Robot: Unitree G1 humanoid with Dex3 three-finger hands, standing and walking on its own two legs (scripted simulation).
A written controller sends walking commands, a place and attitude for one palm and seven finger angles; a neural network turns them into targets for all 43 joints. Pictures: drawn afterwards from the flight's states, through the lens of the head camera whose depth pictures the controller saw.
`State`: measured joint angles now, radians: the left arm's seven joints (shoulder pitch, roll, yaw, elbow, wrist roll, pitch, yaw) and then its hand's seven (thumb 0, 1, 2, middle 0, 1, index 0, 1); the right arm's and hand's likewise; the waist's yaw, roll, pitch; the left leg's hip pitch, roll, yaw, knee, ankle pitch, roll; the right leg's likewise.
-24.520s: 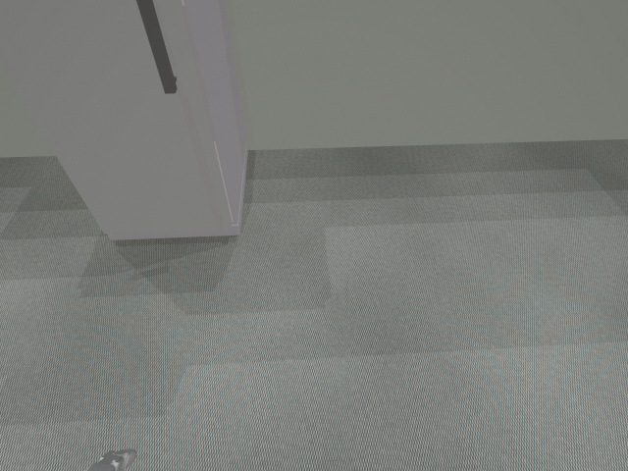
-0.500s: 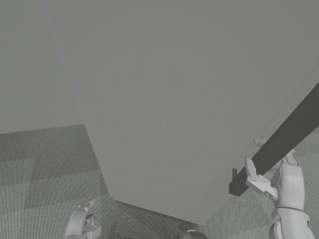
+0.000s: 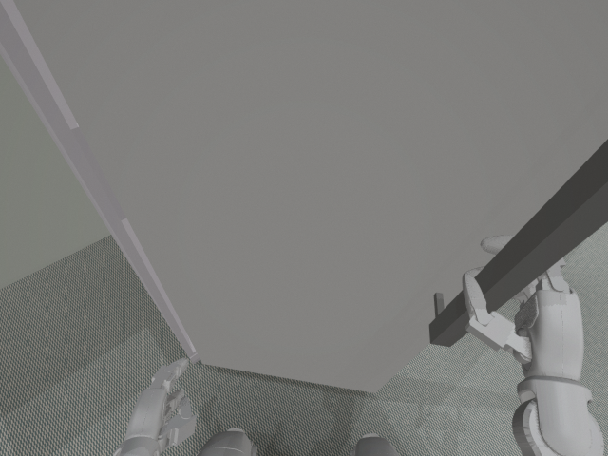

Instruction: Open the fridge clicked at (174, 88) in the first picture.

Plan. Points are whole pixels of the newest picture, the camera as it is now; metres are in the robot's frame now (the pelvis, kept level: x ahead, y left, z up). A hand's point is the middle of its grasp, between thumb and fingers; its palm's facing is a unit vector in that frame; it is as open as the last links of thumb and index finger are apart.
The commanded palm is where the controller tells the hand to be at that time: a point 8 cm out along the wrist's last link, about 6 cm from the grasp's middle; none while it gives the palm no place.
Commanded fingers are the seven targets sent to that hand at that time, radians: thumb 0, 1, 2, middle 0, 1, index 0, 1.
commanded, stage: walk backward, drawing the door open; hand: right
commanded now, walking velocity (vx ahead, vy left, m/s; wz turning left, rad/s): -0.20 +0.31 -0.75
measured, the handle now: (518, 237) +0.31 -0.18 +0.18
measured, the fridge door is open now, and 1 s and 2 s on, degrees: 48 70 70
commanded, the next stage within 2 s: stop walking and hold the door back in 0.44 s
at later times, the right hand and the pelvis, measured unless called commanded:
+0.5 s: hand (438, 454) +0.13 -0.09 +0.13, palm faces +0.52 +0.82 -0.25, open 6.9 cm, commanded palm +0.07 -0.11 +0.13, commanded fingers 0.00 -0.90 -0.90 0.45 1.40 0.45 1.40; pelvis -0.04 +0.18 +0.02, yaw -23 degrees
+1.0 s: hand out of the picture +0.11 -0.07 +0.13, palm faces +0.68 +0.69 -0.24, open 6.4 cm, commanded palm +0.06 -0.11 +0.13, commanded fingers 0.00 -0.90 -0.90 0.45 1.40 0.45 1.40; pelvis -0.10 +0.29 +0.03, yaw -33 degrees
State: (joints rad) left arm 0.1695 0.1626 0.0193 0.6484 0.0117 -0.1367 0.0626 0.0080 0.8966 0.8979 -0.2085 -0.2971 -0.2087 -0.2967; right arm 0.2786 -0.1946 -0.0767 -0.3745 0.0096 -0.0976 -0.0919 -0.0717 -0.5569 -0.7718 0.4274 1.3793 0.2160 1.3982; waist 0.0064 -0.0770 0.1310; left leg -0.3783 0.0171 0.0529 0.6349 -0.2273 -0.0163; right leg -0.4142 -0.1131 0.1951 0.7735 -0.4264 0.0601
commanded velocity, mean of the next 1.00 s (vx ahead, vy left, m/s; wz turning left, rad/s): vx -0.02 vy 0.03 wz -0.39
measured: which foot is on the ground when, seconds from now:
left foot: down 0.00-0.22, up 0.24-0.52, down 0.54-1.00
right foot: up 0.00-0.22, down 0.24-0.54, up 0.56-1.00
